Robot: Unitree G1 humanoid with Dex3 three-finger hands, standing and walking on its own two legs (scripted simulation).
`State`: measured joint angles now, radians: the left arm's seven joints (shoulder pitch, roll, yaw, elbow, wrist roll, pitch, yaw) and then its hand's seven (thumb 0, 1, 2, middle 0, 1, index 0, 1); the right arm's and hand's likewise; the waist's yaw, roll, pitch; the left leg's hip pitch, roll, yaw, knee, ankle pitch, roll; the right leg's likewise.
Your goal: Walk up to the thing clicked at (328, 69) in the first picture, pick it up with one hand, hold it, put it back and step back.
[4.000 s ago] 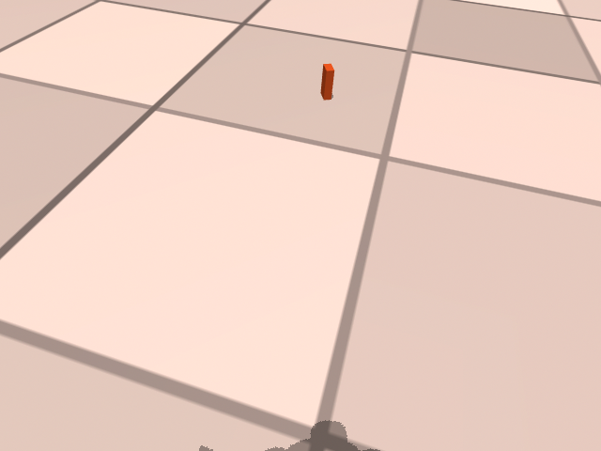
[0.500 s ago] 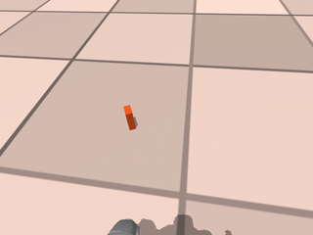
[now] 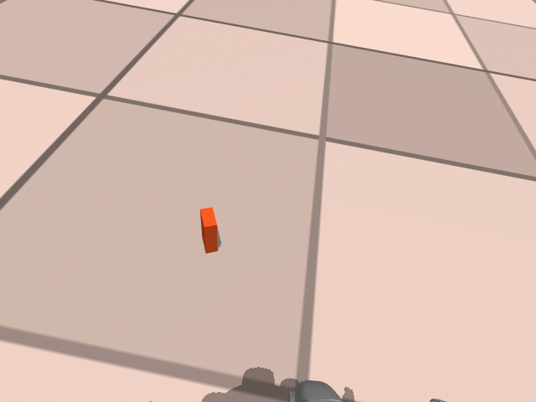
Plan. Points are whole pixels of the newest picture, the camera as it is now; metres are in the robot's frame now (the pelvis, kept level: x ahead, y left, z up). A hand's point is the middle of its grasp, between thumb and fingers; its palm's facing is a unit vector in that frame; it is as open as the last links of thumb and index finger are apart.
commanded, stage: walk up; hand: left
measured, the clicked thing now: (209, 231) +0.85 +0.17 -0.68
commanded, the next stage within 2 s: none
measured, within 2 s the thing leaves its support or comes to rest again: neither
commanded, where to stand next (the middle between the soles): +0.48 -0.01 m, yaw -3 degrees
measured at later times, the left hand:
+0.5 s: hand (124, 341) +0.23 +0.22 -0.12, palm faces -0.05 -0.91 -0.41, open 7.4 cm
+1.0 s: hand (115, 279) +0.36 +0.28 -0.16, palm faces -0.13 -0.94 -0.33, open 7.4 cm
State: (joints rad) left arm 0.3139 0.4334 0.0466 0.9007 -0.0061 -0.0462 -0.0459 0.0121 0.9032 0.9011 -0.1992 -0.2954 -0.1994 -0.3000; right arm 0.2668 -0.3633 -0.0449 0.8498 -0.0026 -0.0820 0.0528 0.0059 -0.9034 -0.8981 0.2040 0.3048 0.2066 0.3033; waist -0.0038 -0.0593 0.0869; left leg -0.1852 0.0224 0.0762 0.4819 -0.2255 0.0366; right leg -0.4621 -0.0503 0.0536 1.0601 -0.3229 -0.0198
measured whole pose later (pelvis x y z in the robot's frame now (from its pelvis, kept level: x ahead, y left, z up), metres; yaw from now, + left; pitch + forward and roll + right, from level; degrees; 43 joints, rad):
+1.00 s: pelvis +0.29 +0.02 +0.00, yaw -3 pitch -4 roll +0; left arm 0.30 0.44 0.05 0.91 0.01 -0.03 -0.05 0.01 0.90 0.90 -0.20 -0.30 -0.20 -0.30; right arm 0.36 -0.38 -0.05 0.88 -0.01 -0.08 0.05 0.01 -0.90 -0.90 0.20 0.30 0.21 0.30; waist -0.03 -0.07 0.10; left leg -0.17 0.02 0.11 0.46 -0.22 0.04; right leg -0.50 -0.07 0.04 0.94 -0.28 0.00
